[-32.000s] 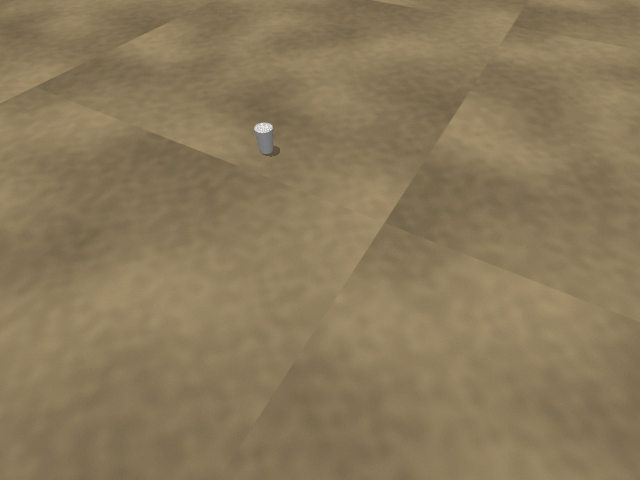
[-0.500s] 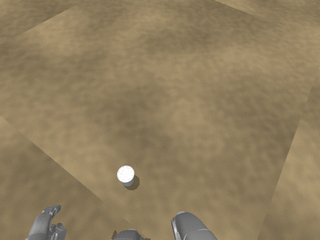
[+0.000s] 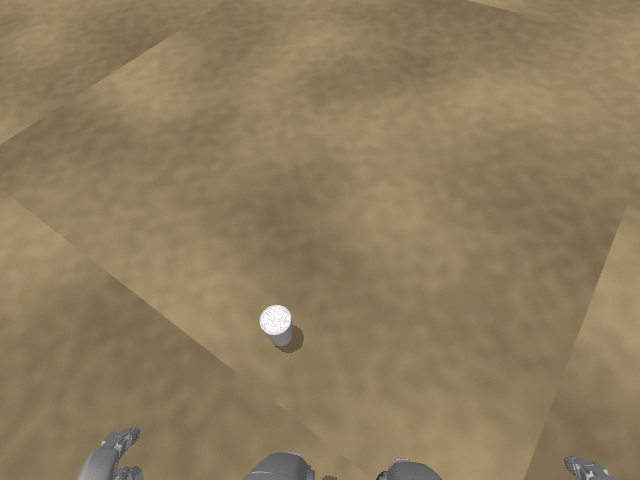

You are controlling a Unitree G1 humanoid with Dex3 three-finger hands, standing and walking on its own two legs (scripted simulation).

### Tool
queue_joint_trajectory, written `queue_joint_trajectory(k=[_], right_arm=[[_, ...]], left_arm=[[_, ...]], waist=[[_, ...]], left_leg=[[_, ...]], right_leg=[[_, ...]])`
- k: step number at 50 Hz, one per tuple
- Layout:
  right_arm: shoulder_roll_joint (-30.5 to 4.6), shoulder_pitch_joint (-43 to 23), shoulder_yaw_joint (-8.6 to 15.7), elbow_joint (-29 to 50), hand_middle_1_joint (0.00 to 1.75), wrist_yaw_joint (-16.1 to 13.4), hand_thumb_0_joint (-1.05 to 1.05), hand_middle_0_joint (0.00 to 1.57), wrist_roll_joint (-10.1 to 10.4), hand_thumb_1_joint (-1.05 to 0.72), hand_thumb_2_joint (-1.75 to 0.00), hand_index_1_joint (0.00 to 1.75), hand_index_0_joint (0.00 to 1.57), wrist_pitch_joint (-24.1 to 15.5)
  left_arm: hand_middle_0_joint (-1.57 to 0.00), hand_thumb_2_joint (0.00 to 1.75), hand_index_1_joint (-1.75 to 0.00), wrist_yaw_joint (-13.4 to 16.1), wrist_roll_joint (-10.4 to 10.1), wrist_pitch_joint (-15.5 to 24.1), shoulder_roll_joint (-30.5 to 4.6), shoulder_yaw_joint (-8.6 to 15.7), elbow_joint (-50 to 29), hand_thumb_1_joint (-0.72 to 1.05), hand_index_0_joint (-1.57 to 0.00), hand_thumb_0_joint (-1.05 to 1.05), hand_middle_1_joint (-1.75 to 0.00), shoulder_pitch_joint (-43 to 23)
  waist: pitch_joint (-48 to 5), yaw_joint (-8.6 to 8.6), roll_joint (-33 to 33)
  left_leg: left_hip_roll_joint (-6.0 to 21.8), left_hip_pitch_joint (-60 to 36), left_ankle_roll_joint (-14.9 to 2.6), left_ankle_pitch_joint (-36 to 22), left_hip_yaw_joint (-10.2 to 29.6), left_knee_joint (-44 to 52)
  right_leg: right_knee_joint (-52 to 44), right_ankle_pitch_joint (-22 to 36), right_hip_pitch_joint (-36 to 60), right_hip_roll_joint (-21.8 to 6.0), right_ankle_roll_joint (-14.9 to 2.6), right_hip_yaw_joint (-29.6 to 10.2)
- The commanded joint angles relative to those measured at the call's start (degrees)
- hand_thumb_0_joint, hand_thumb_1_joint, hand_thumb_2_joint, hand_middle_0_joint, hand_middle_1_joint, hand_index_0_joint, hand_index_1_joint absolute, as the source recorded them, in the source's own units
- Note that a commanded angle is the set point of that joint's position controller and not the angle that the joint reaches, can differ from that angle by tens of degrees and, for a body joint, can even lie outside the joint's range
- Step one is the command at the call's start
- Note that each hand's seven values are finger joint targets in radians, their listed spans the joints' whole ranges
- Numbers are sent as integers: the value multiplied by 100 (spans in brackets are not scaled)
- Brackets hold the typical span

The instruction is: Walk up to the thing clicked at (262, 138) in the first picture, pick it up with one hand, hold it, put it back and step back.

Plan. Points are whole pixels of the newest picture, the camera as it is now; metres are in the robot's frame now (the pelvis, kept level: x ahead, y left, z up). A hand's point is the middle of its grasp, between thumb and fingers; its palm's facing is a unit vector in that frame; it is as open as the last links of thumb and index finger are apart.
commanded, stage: step back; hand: left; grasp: from the side
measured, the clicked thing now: (278, 327) +0.56 +0.20 -0.69
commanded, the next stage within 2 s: none
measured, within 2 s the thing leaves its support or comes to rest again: neither
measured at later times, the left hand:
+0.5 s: hand out of the picture -0.09 +0.25 -0.16, palm faces -0.04 -0.91 -0.41, open 7.4 cm
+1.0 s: hand out of the picture -0.21 +0.24 -0.15, palm faces +0.03 -0.92 -0.40, open 7.4 cm
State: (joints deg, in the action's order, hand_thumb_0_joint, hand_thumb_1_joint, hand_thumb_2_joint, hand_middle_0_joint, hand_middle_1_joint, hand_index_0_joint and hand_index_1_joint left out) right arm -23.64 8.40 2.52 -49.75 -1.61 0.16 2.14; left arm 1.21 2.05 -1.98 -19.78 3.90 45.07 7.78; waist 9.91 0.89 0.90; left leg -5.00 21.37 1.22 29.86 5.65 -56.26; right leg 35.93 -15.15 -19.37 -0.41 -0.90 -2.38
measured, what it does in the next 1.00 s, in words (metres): walks backwards: left foot, then right foot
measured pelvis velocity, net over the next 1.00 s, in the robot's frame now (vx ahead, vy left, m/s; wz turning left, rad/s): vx -0.33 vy -0.04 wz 0.03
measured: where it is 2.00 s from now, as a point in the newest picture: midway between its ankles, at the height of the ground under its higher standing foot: outside the picture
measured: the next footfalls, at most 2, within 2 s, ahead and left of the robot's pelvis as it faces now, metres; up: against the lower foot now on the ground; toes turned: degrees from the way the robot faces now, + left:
left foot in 0.08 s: +0.00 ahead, +0.12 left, +0.00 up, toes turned -1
right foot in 0.46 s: -0.16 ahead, -0.15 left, +0.00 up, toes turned +0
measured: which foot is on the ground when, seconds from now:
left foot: up 0.00-0.06, down 0.08-0.48, up 0.50-0.80, down 0.82-1.00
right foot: down 0.00-0.10, up 0.12-0.44, down 0.46-0.84, up 0.86-1.00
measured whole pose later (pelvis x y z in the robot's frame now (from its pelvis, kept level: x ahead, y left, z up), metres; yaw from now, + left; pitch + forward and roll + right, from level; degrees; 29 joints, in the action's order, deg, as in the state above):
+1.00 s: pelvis -0.33 -0.04 +0.00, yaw +2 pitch -2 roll +0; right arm -20.5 8.8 2.0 -49.4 -0.4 -2.3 2.3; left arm 1.6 0.5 -3.6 -22.7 4.1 47.0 6.5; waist 9.9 0.0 -1.3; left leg 0.2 18.1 -0.9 15.9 0.9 -36.2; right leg 67.2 -30.8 -26.6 4.9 -0.6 -6.1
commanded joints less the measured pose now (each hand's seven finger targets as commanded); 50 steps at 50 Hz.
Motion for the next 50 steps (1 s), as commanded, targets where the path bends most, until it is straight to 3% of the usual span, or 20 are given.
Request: queue_joint_trajectory(k=[1,3,4,5,6,10,16,22,23,24,25,29,35,38,40,41,42,43,46,50], right_arm=[[-805,399,286,354,30,-5,0,20,-80,-90,-90,30,20,-146],[-864,658,358,253,30,18,0,20,-150,-90,-90,30,20,-203],[-1176,533,449,324,30,27,0,20,-236,-90,-90,30,20,-230],[-1818,172,555,477,30,85,0,20,-240,-90,-90,30,20,-217],[-1933,222,594,506,30,94,0,20,-230,-90,-90,30,20,-226],[-1264,-405,398,596,30,-5,0,20,-218,-90,-90,30,20,-252],[-1190,129,457,657,30,-37,0,20,-178,-90,-90,30,20,-225],[-1405,-225,463,815,30,24,0,20,-128,-90,-90,30,20,-12],[-1188,-229,395,848,30,39,0,20,-76,-90,-90,30,20,10],[-826,-469,331,1024,30,29,0,20,6,-90,-90,30,20,-24],[-976,-603,404,982,30,-82,0,20,-62,-90,-90,30,20,1],[-948,209,336,528,30,-64,0,20,18,-90,-90,30,20,-50],[-818,-9,277,638,30,-30,0,20,-101,-90,-90,30,20,-87],[-836,483,334,413,30,3,0,20,-124,-90,-90,30,20,-110],[-976,763,423,300,30,0,0,20,-179,-90,-90,30,20,-130],[-1387,643,522,365,30,14,0,20,-271,-90,-90,30,20,-129],[-1933,291,587,521,30,90,0,20,-186,-90,-90,30,20,-102],[-1900,253,598,534,30,84,0,20,-242,-90,-90,30,20,-129],[-1321,-296,380,570,30,-2,0,20,-246,-90,-90,30,20,-145],[-1125,-116,359,609,30,23,0,20,-262,-90,-90,30,20,-76]], left_arm=[[-20,90,-30,55,-46,38,-1512,377,-529,90,-20,0,-30,76],[-20,90,-30,15,-108,-24,-1462,320,-624,90,-20,0,-30,-59],[-20,90,-30,-6,-119,-48,-1285,273,-640,90,-20,0,-30,96],[-20,90,-30,17,-151,-23,-1171,247,-705,90,-20,0,-30,-18],[-20,90,-30,96,-76,-27,-1384,389,-648,90,-20,0,-30,-412],[-20,90,-30,50,-172,-56,-1343,423,-255,90,-20,0,-30,323],[-20,90,-30,-19,-92,-11,-1233,387,-311,90,-20,0,-30,276],[-20,90,-30,-79,-68,75,-1172,406,227,90,-20,0,-30,1298],[-20,90,-30,-73,27,101,-1418,469,216,90,-20,0,-30,1301],[-20,90,-30,-90,47,96,-2034,629,70,90,-20,0,-30,1141],[-20,90,-30,-74,76,87,-2542,696,-176,90,-20,0,-30,591],[-20,90,-30,29,51,154,-1635,480,-429,90,-20,0,-30,-435],[-20,90,-30,142,42,97,-1563,426,-406,90,-20,0,-30,399],[-20,90,-30,123,-61,29,-1574,374,-481,90,-20,0,-30,148],[-20,90,-30,87,-101,-28,-1515,277,-561,90,-20,0,-30,13],[-20,90,-30,70,-127,-46,-1311,214,-564,90,-20,0,-30,178],[-20,90,-30,132,-177,-39,-1352,273,-643,90,-20,0,-30,-159],[-20,90,-30,183,-76,-57,-1436,347,-579,90,-20,0,-30,-444],[-20,90,-30,121,-213,-73,-1363,334,-214,90,-20,0,-30,85],[-20,90,-30,43,-125,17,-1229,282,-149,90,-20,0,-30,189]], waist=[[-1366,32,-1279],[-1456,-175,-931],[-1477,-87,-150],[-1278,-121,1216],[-1172,-450,1162],[-860,150,662],[-1227,-271,764],[-1644,112,1044],[-1434,120,540],[-1081,254,-1174],[-731,404,-1859],[-641,-276,-926],[-1079,302,-1128],[-1498,85,-1143],[-1542,-101,-827],[-1516,-52,186],[-1413,-209,1218],[-1204,-377,983],[-1063,107,494],[-989,-91,910]], left_leg=[[250,-137,-93,-455,-481,1929],[399,-964,-226,-1922,-400,3247],[1195,-1452,-507,-2205,740,3398],[2412,-1224,-1273,-2852,2192,3727],[2896,-499,-1882,-3330,2675,3776],[1950,-500,-1351,-3631,903,3358],[2040,-1761,-1652,-3887,805,2944],[1639,-747,-1014,-3007,464,2454],[1312,99,-671,-2110,430,2115],[117,1161,-220,-499,-32,959],[-9,837,-40,525,163,-564],[-247,654,-71,-356,374,-1509],[172,691,-5,104,-129,587],[257,-63,-137,-586,-516,2230],[561,-1055,-342,-2169,-188,3155],[1653,-1555,-796,-2992,1272,3267],[2643,-894,-1718,-3798,2160,3497],[2863,-209,-2014,-3893,2465,3587],[2007,-456,-1504,-4284,845,3092],[1866,-1188,-1591,-4242,677,2861]], right_leg=[[-394,2774,1434,-1170,-1062,-1211],[-39,1995,837,-956,-685,-1048],[411,843,-24,-517,-376,-842],[1386,-1263,-819,563,-67,-115],[2639,-2277,-526,587,8,-642],[3873,-1384,-782,708,-21,-911],[2351,-1582,-800,393,322,-549],[-1136,-111,1160,236,-12,339],[-1217,-77,1399,-90,-162,-349],[-1627,-106,1016,-1359,-795,-2213],[-2092,-163,-463,-2455,-1674,-3335],[-1057,1825,-116,-1220,-981,-949],[-557,2968,1602,-1473,-1120,-1089],[-76,3052,1733,-1361,-965,-980],[295,2205,734,-1092,-511,-786],[1048,761,-387,-462,-180,-398],[2043,-1962,-552,358,23,212],[3098,-2432,-408,397,33,-489],[3896,-1645,-656,549,-42,-710],[2377,-1678,-638,335,231,-220]])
